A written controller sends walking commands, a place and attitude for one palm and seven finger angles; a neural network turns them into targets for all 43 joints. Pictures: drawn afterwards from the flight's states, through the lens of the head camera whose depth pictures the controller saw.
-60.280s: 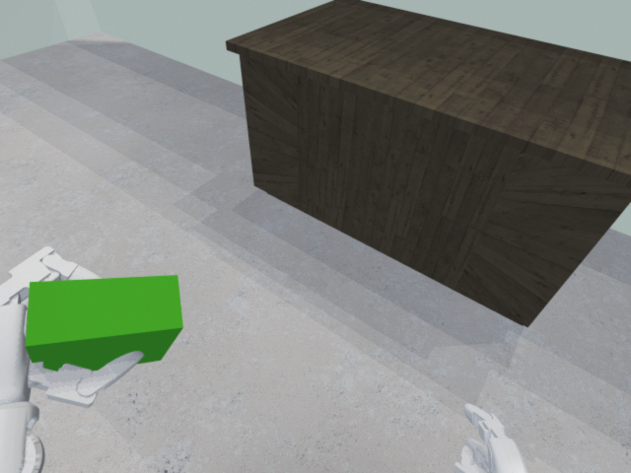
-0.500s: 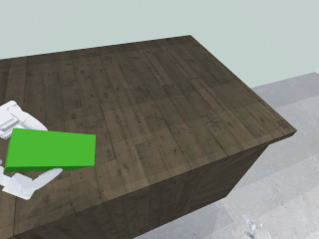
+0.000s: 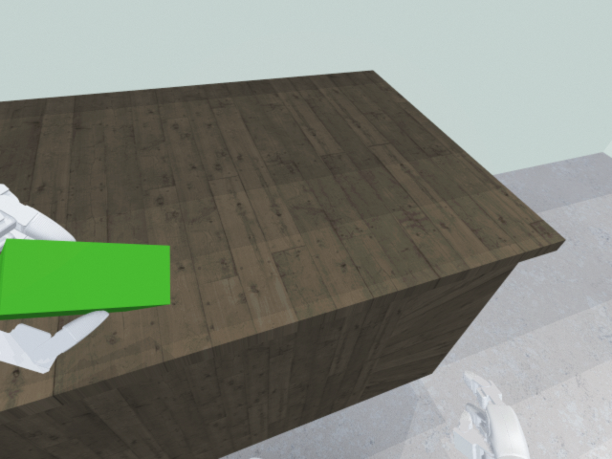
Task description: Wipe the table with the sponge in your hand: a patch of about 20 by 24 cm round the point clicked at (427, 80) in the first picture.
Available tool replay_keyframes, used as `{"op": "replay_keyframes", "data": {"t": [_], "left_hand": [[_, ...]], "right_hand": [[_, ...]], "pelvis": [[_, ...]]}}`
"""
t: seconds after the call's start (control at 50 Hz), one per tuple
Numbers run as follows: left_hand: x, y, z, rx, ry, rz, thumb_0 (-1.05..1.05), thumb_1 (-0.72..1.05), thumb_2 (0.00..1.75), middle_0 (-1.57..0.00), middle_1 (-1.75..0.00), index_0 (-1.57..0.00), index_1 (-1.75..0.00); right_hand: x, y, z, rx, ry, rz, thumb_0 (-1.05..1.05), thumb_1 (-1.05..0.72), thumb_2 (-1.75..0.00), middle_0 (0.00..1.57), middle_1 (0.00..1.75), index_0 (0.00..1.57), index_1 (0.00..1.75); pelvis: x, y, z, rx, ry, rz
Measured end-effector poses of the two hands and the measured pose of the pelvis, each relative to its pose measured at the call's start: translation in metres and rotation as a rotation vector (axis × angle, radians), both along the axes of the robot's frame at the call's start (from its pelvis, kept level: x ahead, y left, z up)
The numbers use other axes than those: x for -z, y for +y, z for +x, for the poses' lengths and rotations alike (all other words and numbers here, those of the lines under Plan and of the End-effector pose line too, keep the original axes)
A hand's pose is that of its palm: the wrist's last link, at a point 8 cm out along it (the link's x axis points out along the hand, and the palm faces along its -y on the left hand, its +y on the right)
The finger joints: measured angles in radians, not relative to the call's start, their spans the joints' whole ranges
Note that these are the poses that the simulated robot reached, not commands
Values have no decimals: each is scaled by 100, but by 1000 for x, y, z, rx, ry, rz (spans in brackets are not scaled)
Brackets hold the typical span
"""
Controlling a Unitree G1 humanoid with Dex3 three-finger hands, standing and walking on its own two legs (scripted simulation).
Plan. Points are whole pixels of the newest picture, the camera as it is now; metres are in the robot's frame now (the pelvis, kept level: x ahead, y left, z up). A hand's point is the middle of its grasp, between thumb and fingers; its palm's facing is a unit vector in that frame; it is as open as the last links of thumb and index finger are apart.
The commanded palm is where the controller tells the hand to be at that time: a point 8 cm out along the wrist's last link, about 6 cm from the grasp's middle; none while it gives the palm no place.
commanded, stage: step back with the hand held close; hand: left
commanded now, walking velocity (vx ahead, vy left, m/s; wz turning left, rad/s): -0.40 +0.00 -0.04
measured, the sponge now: (102, 283) +0.22 +0.22 +0.18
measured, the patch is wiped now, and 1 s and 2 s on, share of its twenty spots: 0.90 0.90 0.90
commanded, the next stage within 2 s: stop stepping back and stand still in 0.48 s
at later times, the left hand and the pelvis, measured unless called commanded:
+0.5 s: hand out of the picture +0.11 +0.25 +0.21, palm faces +0.39 -0.84 -0.37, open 9.6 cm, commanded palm +0.04 +0.28 +0.22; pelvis -0.12 +0.00 +0.00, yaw -1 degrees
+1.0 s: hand out of the picture -0.09 +0.20 +0.20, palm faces +0.38 -0.86 -0.33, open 9.6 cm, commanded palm -0.14 +0.24 +0.22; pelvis -0.30 -0.04 +0.00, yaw +0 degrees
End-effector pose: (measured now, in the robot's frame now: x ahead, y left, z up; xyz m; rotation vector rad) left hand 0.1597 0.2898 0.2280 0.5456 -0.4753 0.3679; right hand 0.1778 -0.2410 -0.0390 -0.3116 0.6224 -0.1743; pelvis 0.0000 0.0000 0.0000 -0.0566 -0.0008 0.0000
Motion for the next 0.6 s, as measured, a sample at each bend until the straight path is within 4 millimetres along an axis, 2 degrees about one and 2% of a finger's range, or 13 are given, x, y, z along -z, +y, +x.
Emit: {"op": "replay_keyframes", "data": {"t": [0.06, 0.1, 0.14, 0.22, 0.28, 0.32, 0.4, 0.46, 0.52, 0.56, 0.6], "left_hand": [[-1, 9, -6, -54, -10, -45, 0, -49, 108, -77, -140, -80, -136], [2, 7, -7, -59, -13, -91, 0, -49, 108, -77, -140, -80, -136], [8, -2, -7, -37, -2, -128, 0, -49, 108, -77, -140, -80, -136], [15, -34, -10, 73, 34, -146, 0, -49, 108, -77, -141, -80, -137], [10, -52, -26, 171, 26, -106, 0, -49, 108, -77, -141, -80, -137], [4, -55, -41, 211, 10, -78, 0, -49, 108, -77, -140, -80, -136], [-3, -39, -68, 200, -21, -24, 0, -50, 108, -77, -140, -80, -136], [4, -15, -84, 139, -40, -10, 0, -50, 108, -77, -140, -81, -136], [14, 3, -98, 54, 3, -44, 0, -50, 108, -77, -140, -80, -136], [18, 4, -110, 30, 33, -83, 0, -49, 108, -77, -140, -80, -136], [19, -3, -125, 40, 37, -124, 0, -49, 108, -77, -140, -80, -137]], "right_hand": [[2, 8, -10, -17, 1, 31, 1, -90, -90, 20, 30, 20, 30], [4, 14, -18, -27, 5, 54, 1, -90, -90, 20, 30, 20, 30], [7, 17, -28, -38, 7, 74, 1, -90, -90, 20, 30, 20, 30], [14, 17, -51, -41, 17, 101, 1, -90, -90, 21, 30, 20, 30], [16, 9, -74, 0, 47, 105, 1, -90, -90, 21, 30, 20, 30], [15, 2, -92, 41, 75, 92, 1, -90, -90, 21, 30, 21, 30], [10, -7, -120, 83, 105, 41, 2, -90, -90, 21, 30, 20, 30], [16, -10, -136, 89, 101, 0, 1, -90, -90, 20, 30, 20, 30], [15, -5, -157, 79, 89, 14, 2, -90, -90, 20, 30, 20, 30], [12, 1, -173, 71, 68, 43, 2, -90, -90, 20, 30, 20, 30], [9, 5, -192, 64, 50, 72, 2, -90, -90, 20, 30, 20, 30]], "pelvis": [[-4, 0, -8, 11, -2, -1], [-6, -2, -15, 25, -1, 3], [-6, -5, -24, 35, -1, 6], [-4, -11, -47, 31, -14, -31], [-4, -14, -60, 22, -18, -24], [-5, -14, -67, 24, -9, -2], [-3, -7, -83, 4, 24, 24], [6, 3, -105, -11, 33, 38], [3, 4, -131, 32, 6, 55], [-1, 3, -146, 42, -10, 49], [-4, 1, -161, 45, -22, 40]]}}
